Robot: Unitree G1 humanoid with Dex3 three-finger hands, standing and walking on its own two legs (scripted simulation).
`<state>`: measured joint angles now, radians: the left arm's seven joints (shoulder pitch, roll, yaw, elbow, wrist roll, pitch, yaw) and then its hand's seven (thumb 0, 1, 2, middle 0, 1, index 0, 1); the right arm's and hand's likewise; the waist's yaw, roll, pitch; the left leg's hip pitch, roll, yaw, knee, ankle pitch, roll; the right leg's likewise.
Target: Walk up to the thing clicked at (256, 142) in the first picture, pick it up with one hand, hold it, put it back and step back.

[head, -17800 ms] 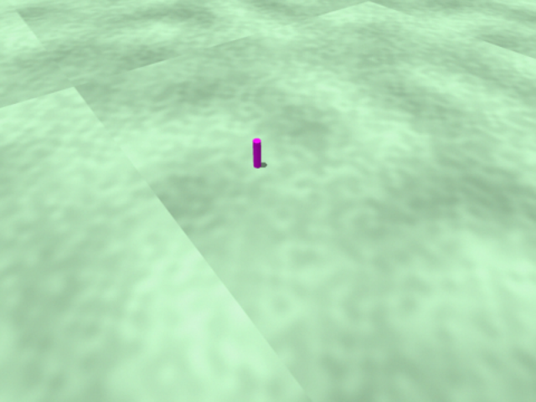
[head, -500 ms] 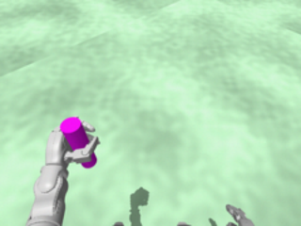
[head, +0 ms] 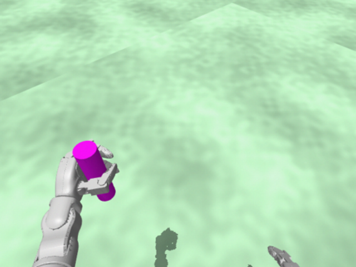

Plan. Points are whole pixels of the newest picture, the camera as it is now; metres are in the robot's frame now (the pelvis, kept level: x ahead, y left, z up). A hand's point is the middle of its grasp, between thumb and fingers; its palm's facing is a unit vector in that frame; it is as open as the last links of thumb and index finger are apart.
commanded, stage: hold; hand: left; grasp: from the side
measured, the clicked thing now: (97, 174) +0.33 +0.18 +0.04
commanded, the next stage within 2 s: none
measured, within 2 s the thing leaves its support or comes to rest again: neither
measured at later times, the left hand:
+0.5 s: hand (100, 172) +0.32 +0.17 +0.07, palm faces +0.02 -1.00 +0.01, open 5.8 cm
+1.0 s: hand (100, 173) +0.31 +0.16 +0.07, palm faces +0.03 -1.00 +0.01, open 5.8 cm
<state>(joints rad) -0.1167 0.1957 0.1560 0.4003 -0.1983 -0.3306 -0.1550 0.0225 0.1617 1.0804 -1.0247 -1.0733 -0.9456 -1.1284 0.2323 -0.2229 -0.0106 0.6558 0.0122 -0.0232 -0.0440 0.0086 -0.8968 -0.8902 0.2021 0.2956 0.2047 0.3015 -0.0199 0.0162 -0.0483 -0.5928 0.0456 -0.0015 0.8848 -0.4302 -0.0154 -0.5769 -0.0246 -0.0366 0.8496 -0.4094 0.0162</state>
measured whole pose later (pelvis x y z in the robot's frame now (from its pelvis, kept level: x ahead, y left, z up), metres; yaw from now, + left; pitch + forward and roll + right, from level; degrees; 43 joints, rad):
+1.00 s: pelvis -0.01 +0.00 +0.01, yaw +0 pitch +5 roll -1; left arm -0.12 0.19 0.15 0.41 -0.20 -0.34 -0.14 0.02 0.16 1.08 -1.02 -1.08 -0.95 -1.13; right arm 0.23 -0.22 0.00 0.66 0.01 -0.04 -0.04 0.01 -0.89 -0.89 0.20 0.30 0.20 0.30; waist -0.02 0.01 -0.03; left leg -0.52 0.04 0.00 0.82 -0.39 -0.01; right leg -0.51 -0.03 -0.04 0.78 -0.37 0.02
